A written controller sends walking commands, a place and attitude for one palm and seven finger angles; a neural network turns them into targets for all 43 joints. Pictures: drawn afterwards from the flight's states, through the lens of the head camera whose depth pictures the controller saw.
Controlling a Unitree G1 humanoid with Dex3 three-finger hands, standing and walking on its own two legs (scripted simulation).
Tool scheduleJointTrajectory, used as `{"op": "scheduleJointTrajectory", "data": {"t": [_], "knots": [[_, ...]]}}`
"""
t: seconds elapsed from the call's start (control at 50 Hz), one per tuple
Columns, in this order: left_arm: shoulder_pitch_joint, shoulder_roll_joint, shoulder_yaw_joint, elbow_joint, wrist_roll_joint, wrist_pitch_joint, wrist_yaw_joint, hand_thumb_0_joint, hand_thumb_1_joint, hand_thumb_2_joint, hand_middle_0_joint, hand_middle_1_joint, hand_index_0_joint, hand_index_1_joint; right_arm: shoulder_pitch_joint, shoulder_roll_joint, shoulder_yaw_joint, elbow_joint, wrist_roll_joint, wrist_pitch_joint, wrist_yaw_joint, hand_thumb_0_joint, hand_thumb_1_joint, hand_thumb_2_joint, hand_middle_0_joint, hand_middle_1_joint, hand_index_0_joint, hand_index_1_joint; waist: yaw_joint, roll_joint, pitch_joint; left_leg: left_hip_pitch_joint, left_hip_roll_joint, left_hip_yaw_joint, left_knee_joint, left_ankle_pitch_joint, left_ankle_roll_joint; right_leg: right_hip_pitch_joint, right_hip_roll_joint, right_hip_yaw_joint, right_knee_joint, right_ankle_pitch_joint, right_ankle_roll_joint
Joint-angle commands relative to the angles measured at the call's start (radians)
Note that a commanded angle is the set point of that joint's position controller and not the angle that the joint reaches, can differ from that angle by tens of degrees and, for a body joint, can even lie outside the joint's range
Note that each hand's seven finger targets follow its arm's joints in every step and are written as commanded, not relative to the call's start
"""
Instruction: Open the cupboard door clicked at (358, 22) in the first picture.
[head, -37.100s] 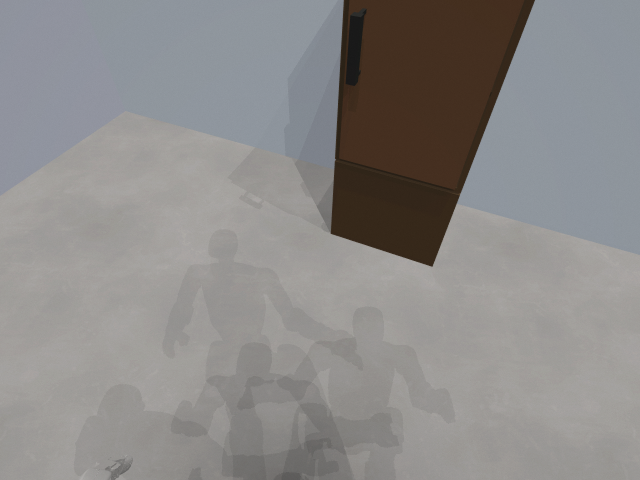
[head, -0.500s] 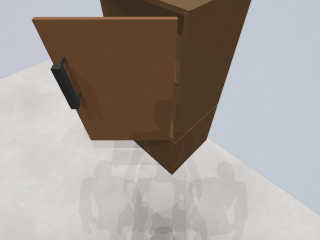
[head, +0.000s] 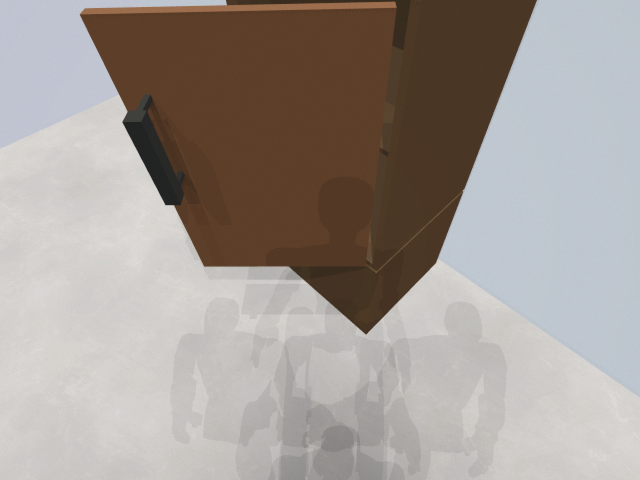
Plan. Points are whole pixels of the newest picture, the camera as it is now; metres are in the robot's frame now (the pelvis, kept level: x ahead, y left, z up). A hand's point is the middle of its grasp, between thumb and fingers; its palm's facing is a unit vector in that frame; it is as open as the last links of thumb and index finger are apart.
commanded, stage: shuffle to correct the standing spot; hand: left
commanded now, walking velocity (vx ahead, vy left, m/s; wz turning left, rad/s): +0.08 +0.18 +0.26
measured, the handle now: (161, 152) +0.56 +0.31 +0.06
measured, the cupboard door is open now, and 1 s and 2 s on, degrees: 44 44 44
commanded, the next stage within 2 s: come to a stop and stand still in 0.20 s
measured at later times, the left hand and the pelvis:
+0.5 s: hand out of the picture +0.01 +0.28 -0.18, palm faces +0.12 -0.96 -0.24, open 7.4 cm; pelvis +0.04 +0.08 +0.00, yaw +3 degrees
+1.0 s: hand out of the picture +0.08 +0.22 -0.16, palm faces +0.04 -0.97 -0.23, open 7.3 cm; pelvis +0.03 +0.04 +0.00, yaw +3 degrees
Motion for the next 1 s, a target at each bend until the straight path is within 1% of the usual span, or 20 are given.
{"op": "scheduleJointTrajectory", "data": {"t": [0.0,0.02,0.12,0.26,0.3,0.32,0.36,0.38,0.4,0.44,0.58,0.64,0.68,0.7,0.72,0.74,0.8,0.86,0.92,0.98], "knots": [[0.278,0.231,0.061,0.005,-0.002,-0.042,0.022,0.000,0.900,0.900,-0.200,-0.300,-0.200,-0.300,-0.053,-0.108,-0.040,-0.107,0.012,-0.017,-0.005,0.000,-0.900,-0.900,0.200,0.300,0.200,0.300,0.102,-0.293,-0.122,-0.404,-0.002,-0.055,0.413,-0.277,-0.036,0.410,-0.493,0.506,-0.329,0.703,-0.185],[0.267,0.220,0.054,0.001,-0.005,-0.044,0.027,0.000,0.900,0.900,-0.200,-0.300,-0.200,-0.300,-0.038,-0.121,-0.043,-0.103,0.007,-0.007,-0.008,0.000,-0.900,-0.900,0.200,0.300,0.200,0.300,0.080,-0.194,-0.111,-0.411,0.041,-0.142,0.543,-0.274,-0.045,0.358,-0.505,0.451,-0.317,0.720,-0.240],[0.118,0.152,0.043,-0.040,0.004,-0.057,0.026,0.000,0.900,0.900,-0.200,-0.300,-0.200,-0.300,-0.068,-0.073,-0.041,-0.081,0.006,0.018,0.030,0.000,-0.900,-0.900,0.200,0.300,0.200,0.300,0.012,-0.177,-0.014,-0.381,0.082,-0.091,0.573,-0.058,-0.072,0.159,-0.309,0.168,-0.331,0.594,-0.140],[0.122,0.224,0.066,-0.033,0.012,-0.041,0.011,0.000,0.900,0.900,-0.200,-0.300,-0.200,-0.300,-0.133,-0.060,-0.037,-0.110,0.020,0.004,0.041,0.000,-0.900,-0.900,0.200,0.300,0.200,0.300,0.034,-0.201,-0.025,-0.157,0.040,0.020,0.170,0.015,-0.074,0.095,-0.269,0.107,-0.295,0.439,-0.093],[0.100,0.218,0.065,-0.035,0.011,-0.031,0.011,0.000,0.900,0.900,-0.200,-0.300,-0.200,-0.300,-0.065,-0.074,-0.038,-0.092,0.018,-0.008,0.034,0.000,-0.900,-0.900,0.200,0.300,0.200,0.300,-0.003,-0.184,-0.056,0.007,0.024,0.042,0.001,0.101,-0.069,0.042,-0.233,0.077,-0.205,0.381,-0.058],[0.103,0.185,0.055,-0.035,0.009,-0.024,0.010,0.000,0.900,0.900,-0.200,-0.300,-0.200,-0.300,0.012,-0.101,-0.043,-0.067,0.014,-0.018,0.025,0.000,-0.900,-0.900,0.200,0.300,0.200,0.300,-0.036,-0.102,-0.097,0.128,0.051,0.024,-0.093,0.192,-0.064,0.014,-0.181,0.042,-0.080,0.316,-0.032],[0.141,0.057,0.022,-0.053,-0.008,-0.007,0.010,0.000,0.900,0.900,-0.200,-0.300,-0.200,-0.300,0.114,-0.258,-0.076,-0.055,0.006,-0.028,0.002,0.000,-0.900,-0.900,0.200,0.300,0.200,0.300,-0.062,0.308,-0.192,0.217,0.398,-0.392,-0.196,0.622,0.098,-0.178,0.003,0.012,0.299,-0.294,0.045],[0.135,0.063,0.017,-0.067,-0.005,0.002,0.019,0.000,0.900,0.900,-0.200,-0.300,-0.200,-0.300,0.094,-0.249,-0.068,-0.068,0.008,-0.019,-0.005,0.000,-0.900,-0.900,0.200,0.300,0.200,0.300,-0.057,0.208,-0.152,0.112,0.435,-0.383,-0.216,0.611,0.156,-0.144,-0.020,0.094,0.383,-0.286,0.022],[0.130,0.044,0.013,-0.084,-0.007,-0.007,0.018,0.000,0.900,0.900,-0.200,-0.300,-0.200,-0.300,0.039,-0.231,-0.059,-0.087,-0.004,-0.024,-0.007,0.000,-0.900,-0.900,0.200,0.300,0.200,0.300,-0.034,0.125,-0.084,0.022,0.436,-0.348,-0.214,0.548,0.187,-0.146,-0.029,0.086,0.403,-0.235,0.017],[0.144,0.053,0.014,-0.009,-0.004,-0.008,0.014,0.000,0.900,0.900,-0.200,-0.300,-0.200,-0.300,-0.066,-0.155,-0.036,-0.075,-0.005,-0.039,-0.019,0.000,-0.900,-0.900,0.200,0.300,0.200,0.300,-0.002,0.252,-0.085,-0.016,0.348,-0.282,-0.235,0.517,0.133,-0.109,-0.036,0.126,0.371,-0.128,0.024],[0.072,0.066,0.014,-0.037,-0.006,0.013,-0.012,0.000,0.900,0.900,-0.200,-0.300,-0.200,-0.300,-0.028,-0.183,-0.064,-0.046,-0.009,-0.018,-0.036,0.000,-0.900,-0.900,0.200,0.300,0.200,0.300,-0.041,0.123,-0.104,0.067,0.363,-0.255,-0.189,0.588,0.148,-0.076,0.012,0.079,0.144,-0.122,0.033],[0.116,0.043,0.016,-0.031,-0.009,0.006,-0.013,0.000,0.900,0.900,-0.200,-0.300,-0.200,-0.300,-0.061,-0.201,-0.071,-0.048,-0.006,-0.012,-0.031,0.000,-0.900,-0.900,0.200,0.300,0.200,0.300,-0.014,0.144,-0.136,0.026,0.332,-0.230,-0.165,0.456,0.119,0.035,0.026,0.060,-0.031,-0.005,0.026],[0.160,0.071,0.018,-0.018,-0.001,-0.010,-0.008,0.000,0.900,0.900,-0.200,-0.300,-0.200,-0.300,-0.065,-0.152,-0.061,-0.043,0.005,-0.010,-0.024,0.000,-0.900,-0.900,0.200,0.300,0.200,0.300,0.010,0.036,-0.117,-0.084,0.240,-0.163,-0.076,0.261,0.044,0.180,0.010,0.090,-0.267,0.183,0.023],[0.212,0.097,0.009,-0.009,0.008,-0.017,0.026,0.000,0.900,0.900,-0.200,-0.300,-0.200,-0.300,-0.145,-0.191,-0.069,-0.091,0.032,-0.023,-0.019,0.000,-0.900,-0.900,0.200,0.300,0.200,0.300,0.045,-0.088,-0.131,-0.023,0.183,-0.028,0.087,0.134,-0.029,0.086,-0.075,0.201,-0.359,0.376,0.031],[0.087,0.152,0.001,-0.080,0.005,-0.024,0.023,0.000,0.900,0.900,-0.200,-0.300,-0.200,-0.300,-0.100,-0.104,-0.052,-0.129,0.018,-0.008,0.002,0.000,-0.900,-0.900,0.200,0.300,0.200,0.300,-0.027,-0.181,-0.082,-0.159,0.083,-0.013,0.211,-0.104,-0.046,0.039,-0.161,0.304,-0.400,0.162,-0.035],[0.055,0.149,-0.004,-0.106,0.004,-0.030,0.019,0.000,0.900,0.900,-0.200,-0.300,-0.200,-0.300,-0.083,-0.096,-0.048,-0.125,0.008,-0.008,0.011,0.000,-0.900,-0.900,0.200,0.300,0.200,0.300,-0.031,-0.045,-0.080,-0.146,0.075,-0.039,0.276,-0.104,-0.040,0.010,-0.162,0.304,-0.390,0.098,-0.102],[0.040,0.124,0.005,-0.115,0.000,-0.060,0.031,0.000,0.900,0.900,-0.200,-0.300,-0.200,-0.300,-0.042,-0.076,-0.041,-0.109,0.007,-0.001,0.012,0.000,-0.900,-0.900,0.200,0.300,0.200,0.300,-0.055,-0.105,-0.099,-0.223,0.089,-0.073,0.390,-0.066,-0.025,0.131,-0.155,0.261,-0.333,0.461,-0.143],[0.039,0.122,0.004,-0.121,0.004,-0.056,0.031,0.000,0.900,0.900,-0.200,-0.300,-0.200,-0.300,-0.044,-0.070,-0.031,-0.115,0.016,-0.004,0.003,0.000,-0.900,-0.900,0.200,0.300,0.200,0.300,-0.041,-0.116,-0.066,-0.150,0.083,-0.067,0.239,-0.106,-0.029,0.094,-0.153,0.242,-0.328,0.464,-0.168],[0.031,0.123,-0.004,-0.109,-0.009,-0.051,0.028,0.000,0.900,0.900,-0.200,-0.300,-0.200,-0.300,0.034,-0.052,-0.018,-0.068,0.014,-0.014,0.000,0.000,-0.900,-0.900,0.200,0.300,0.200,0.300,-0.061,-0.065,-0.046,0.024,0.066,-0.058,-0.009,0.016,-0.025,0.007,-0.104,0.216,-0.313,0.269,-0.114],[0.068,0.075,-0.015,-0.096,-0.018,-0.049,0.025,0.000,0.900,0.900,-0.200,-0.300,-0.200,-0.300,0.060,-0.099,-0.012,-0.043,0.006,-0.042,-0.006,0.000,-0.900,-0.900,0.200,0.300,0.200,0.300,-0.028,0.111,-0.023,0.029,0.194,-0.194,-0.145,0.222,0.036,0.013,-0.014,0.168,-0.265,0.187,-0.032]]}}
